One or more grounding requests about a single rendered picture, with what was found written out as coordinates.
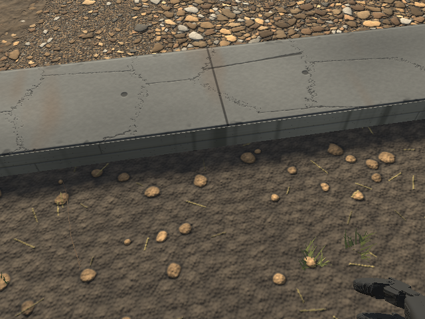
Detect robot right hand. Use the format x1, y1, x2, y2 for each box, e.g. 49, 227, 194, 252
353, 277, 425, 319

